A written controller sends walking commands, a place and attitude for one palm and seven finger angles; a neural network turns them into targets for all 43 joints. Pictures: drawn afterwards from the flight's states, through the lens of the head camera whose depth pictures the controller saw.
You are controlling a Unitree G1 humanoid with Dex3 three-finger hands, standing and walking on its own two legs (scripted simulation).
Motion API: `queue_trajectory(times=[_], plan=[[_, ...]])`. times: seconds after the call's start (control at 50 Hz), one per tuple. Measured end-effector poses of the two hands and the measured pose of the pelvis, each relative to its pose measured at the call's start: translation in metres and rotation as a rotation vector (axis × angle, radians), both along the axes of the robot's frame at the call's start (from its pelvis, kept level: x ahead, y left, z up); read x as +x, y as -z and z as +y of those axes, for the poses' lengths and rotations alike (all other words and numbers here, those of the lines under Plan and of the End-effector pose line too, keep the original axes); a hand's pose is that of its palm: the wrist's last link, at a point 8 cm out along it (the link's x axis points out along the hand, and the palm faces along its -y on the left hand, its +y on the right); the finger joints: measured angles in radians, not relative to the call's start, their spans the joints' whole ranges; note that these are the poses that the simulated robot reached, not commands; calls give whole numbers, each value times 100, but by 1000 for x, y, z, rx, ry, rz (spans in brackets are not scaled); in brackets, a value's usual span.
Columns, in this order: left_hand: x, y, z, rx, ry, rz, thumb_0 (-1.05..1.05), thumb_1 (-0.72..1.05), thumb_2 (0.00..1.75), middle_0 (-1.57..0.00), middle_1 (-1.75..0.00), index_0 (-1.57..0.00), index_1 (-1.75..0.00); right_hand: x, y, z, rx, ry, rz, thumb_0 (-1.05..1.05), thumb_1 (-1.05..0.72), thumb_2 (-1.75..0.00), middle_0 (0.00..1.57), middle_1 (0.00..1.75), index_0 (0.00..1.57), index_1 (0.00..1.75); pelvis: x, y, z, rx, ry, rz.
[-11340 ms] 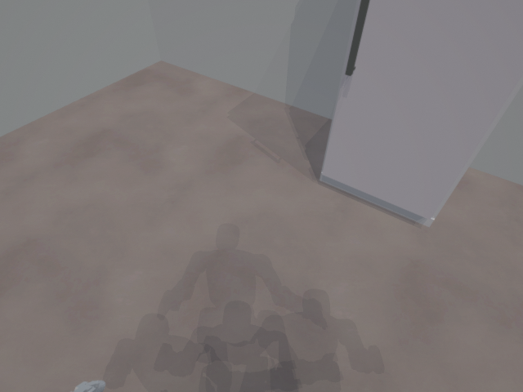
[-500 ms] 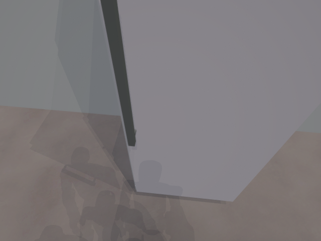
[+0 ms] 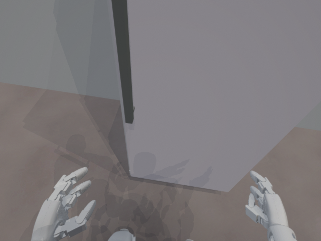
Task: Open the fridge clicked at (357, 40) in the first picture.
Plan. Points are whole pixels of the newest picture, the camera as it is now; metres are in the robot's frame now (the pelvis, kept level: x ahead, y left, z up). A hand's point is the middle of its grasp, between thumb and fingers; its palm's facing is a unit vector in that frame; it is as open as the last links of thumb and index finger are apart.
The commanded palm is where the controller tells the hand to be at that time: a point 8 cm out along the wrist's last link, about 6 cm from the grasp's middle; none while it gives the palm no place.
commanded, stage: raise the hand to about handle height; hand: left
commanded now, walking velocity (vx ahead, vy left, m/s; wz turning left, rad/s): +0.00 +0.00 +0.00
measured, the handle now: (126, 49) +0.49 +0.14 +0.21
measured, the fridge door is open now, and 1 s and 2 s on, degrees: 0 0 0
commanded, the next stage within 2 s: move the hooked fingers beside the handle in 1.62 s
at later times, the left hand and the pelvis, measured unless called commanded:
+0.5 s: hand (49, 170) +0.23 +0.25 +0.09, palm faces +0.04 -1.00 -0.09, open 12.0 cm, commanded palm +0.20 +0.30 +0.09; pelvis +0.01 +0.02 +0.02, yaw +0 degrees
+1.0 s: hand (23, 142) +0.26 +0.30 +0.13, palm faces +0.00 -1.00 -0.07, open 14.0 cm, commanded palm +0.24 +0.36 +0.14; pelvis +0.01 +0.04 +0.04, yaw +1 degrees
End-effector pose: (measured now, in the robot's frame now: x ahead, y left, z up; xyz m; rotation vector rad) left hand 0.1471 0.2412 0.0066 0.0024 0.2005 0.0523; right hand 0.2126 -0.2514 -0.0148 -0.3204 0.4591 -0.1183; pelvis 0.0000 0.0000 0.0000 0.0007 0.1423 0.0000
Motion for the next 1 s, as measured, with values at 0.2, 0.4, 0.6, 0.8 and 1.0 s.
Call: queue_trajectory(times=[0.2,0.4,0.6,0.8,1.0], plan=[[31,-63,15,107,127,-298,1,30,64,-23,-68,-23,-68,-23,62,47,114,-65,129,1,-90,-89,20,30,20,30,-12,11,3,-45,-45,20],[64,-74,49,32,32,-137,1,7,54,-26,-83,-26,-83,-87,52,31,123,131,242,2,-90,-89,20,30,20,30,3,-13,14,-22,5,5],[67,-74,64,58,122,-120,0,-16,44,-27,-98,-27,-98,-69,31,19,19,105,194,2,-90,-89,20,30,20,30,5,-19,30,-36,-11,-14],[85,-122,102,75,28,-269,-1,-39,35,-29,-112,-29,-112,-33,5,55,63,14,72,1,-90,-89,20,30,20,30,10,-29,37,-40,-16,-62],[96,-127,117,72,56,-167,-1,-49,30,-30,-119,-30,-119,-31,6,72,79,-18,101,1,-90,-89,20,30,20,30,9,-36,41,-38,-16,-87]])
